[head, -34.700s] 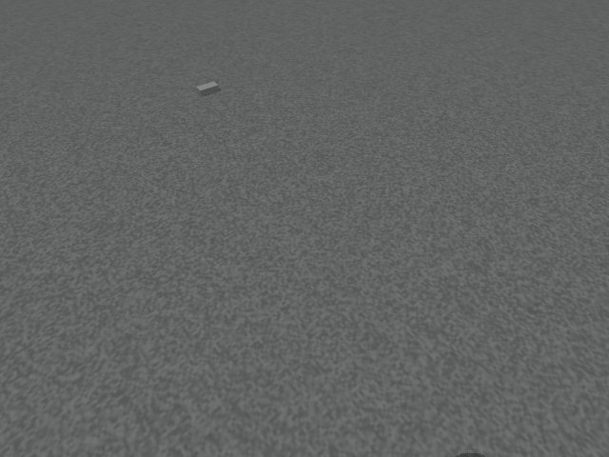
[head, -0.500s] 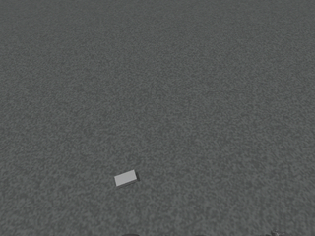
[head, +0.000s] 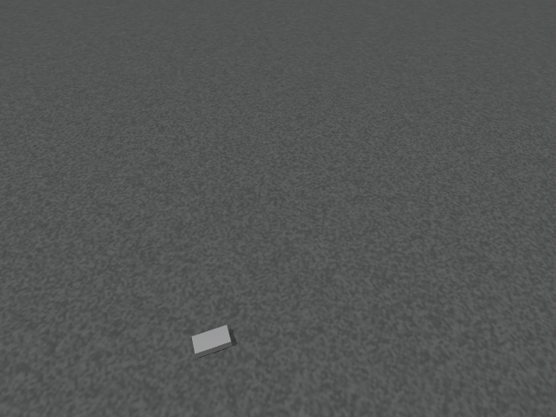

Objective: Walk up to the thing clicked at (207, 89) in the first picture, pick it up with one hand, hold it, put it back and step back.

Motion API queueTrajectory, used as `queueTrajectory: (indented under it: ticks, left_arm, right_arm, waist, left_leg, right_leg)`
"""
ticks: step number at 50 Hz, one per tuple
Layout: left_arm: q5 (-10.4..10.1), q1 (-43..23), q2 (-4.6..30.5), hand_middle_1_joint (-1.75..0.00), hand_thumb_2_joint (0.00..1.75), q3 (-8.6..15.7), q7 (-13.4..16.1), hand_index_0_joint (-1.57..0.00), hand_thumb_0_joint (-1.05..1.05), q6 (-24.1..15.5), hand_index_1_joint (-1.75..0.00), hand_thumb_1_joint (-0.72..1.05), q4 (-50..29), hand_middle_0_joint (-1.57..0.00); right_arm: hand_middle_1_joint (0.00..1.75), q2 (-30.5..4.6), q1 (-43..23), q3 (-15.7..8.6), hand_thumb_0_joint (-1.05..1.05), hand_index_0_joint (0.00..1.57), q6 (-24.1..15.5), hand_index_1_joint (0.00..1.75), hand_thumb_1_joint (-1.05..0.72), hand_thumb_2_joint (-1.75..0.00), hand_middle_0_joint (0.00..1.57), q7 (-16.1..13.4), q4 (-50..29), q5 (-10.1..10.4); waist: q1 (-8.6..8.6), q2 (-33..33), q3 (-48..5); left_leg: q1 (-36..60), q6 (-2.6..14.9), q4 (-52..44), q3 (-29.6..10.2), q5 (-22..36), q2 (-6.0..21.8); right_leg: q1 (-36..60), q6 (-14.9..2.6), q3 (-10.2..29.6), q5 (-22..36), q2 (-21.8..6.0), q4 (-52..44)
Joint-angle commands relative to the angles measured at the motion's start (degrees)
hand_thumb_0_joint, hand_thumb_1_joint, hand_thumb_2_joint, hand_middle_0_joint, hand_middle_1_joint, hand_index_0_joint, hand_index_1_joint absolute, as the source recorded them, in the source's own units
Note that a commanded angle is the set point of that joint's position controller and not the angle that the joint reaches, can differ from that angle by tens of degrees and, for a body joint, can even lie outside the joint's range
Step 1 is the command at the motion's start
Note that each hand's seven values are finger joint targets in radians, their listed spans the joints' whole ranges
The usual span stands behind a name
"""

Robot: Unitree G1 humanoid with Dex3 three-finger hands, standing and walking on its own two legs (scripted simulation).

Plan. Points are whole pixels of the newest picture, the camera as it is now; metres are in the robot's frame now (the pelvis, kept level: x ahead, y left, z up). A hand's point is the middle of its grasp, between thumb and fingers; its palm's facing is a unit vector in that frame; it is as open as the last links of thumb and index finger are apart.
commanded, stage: walk up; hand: left
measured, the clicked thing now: (212, 341) +0.51 +0.24 -0.75
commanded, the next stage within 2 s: stand in 1.10 s
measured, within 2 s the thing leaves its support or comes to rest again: neither
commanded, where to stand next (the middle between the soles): +0.11 +0.02 m, yaw -3 degrees
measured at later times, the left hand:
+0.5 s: hand out of the picture +0.10 +0.26 -0.15, palm faces +0.01 -0.94 -0.35, open 7.4 cm
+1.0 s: hand out of the picture +0.10 +0.25 -0.15, palm faces +0.02 -0.94 -0.34, open 7.4 cm
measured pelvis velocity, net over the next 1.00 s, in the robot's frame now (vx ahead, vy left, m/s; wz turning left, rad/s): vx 0.02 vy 0.00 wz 0.02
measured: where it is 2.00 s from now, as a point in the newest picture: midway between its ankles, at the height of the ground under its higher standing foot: outside the picture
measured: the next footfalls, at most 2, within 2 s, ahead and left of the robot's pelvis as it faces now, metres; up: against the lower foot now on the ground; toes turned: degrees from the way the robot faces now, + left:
none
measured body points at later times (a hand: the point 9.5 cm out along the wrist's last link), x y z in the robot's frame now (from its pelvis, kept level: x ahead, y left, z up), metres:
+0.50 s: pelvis +0.01 +0.00 +0.01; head +0.02 +0.00 +0.46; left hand +0.10 +0.31 -0.12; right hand +0.11 -0.30 -0.13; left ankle +0.02 +0.14 -0.74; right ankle +0.00 -0.13 -0.74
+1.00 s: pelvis +0.02 +0.00 +0.01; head +0.02 -0.01 +0.46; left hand +0.10 +0.30 -0.12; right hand +0.10 -0.30 -0.13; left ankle +0.02 +0.14 -0.74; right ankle +0.00 -0.13 -0.74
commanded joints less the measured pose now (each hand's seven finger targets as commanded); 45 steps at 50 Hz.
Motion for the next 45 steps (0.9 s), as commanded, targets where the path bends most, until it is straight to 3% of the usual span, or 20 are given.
queueTrajectory:
  ticks: [1,5,16,22,45]
  left_arm:
    - [-0.69,-4.25,12.11,-0.3,0.9,2.19,1.05,-0.2,0.0,-1.58,-0.3,0.9,-2.87,-0.2]
    - [-0.6,-4.51,12.12,-0.3,0.9,1.93,1.15,-0.2,0.0,-1.29,-0.3,0.9,-2.04,-0.2]
    - [-0.38,-5.88,11.76,-0.3,0.9,1.67,1.27,-0.2,0.0,-1.1,-0.3,0.9,-0.39,-0.2]
    - [-0.17,-6.78,11.67,-0.3,0.9,1.81,1.31,-0.2,0.0,-1.0,-0.3,0.9,-0.17,-0.2]
    - [0.0,-5.93,11.49,-0.3,0.9,2.47,1.43,-0.2,0.0,-0.86,-0.3,0.9,-0.63,-0.2]
  right_arm:
    - [0.3,-12.38,-4.51,-2.14,0.0,0.2,-1.63,0.3,-0.9,-0.9,0.2,-1.07,-3.34,0.74]
    - [0.3,-12.57,-4.7,-2.42,0.0,0.2,-1.43,0.3,-0.9,-0.9,0.2,-1.44,-2.65,0.87]
    - [0.3,-12.13,-5.83,-2.53,0.0,0.2,-0.97,0.3,-0.9,-0.9,0.2,-1.45,-1.85,0.92]
    - [0.3,-11.87,-6.39,-2.43,0.0,0.2,-0.77,0.3,-0.9,-0.9,0.2,-1.33,-1.74,0.82]
    - [0.3,-11.32,-5.15,-2.27,0.0,0.2,-0.49,0.3,-0.9,-0.9,0.2,-1.55,-1.27,0.65]
  waist:
    - [0.36,2.92,-4.89]
    - [0.07,2.29,-6.69]
    - [-0.27,-0.08,-5.41]
    - [-0.38,0.24,-3.76]
    - [-0.31,0.34,-4.44]
  left_leg:
    - [-0.36,2.99,-5.9,-4.56,10.68,5.14]
    - [1.94,3.07,-5.66,-3.76,14.33,5.49]
    - [3.0,2.99,-6.99,-3.39,14.92,5.41]
    - [2.15,2.67,-8.15,-3.46,11.99,5.02]
    - [2.67,2.53,-7.66,-3.09,12.77,4.57]
  right_leg:
    - [4.69,-2.7,4.42,7.11,-5.0,-5.49]
    - [6.05,-2.59,3.53,10.79,-5.47,-5.29]
    - [6.23,-1.96,3.32,11.2,-5.81,-6.88]
    - [5.59,-1.54,3.08,8.97,-5.74,-7.78]
    - [6.69,-1.93,3.06,9.54,-5.84,-8.07]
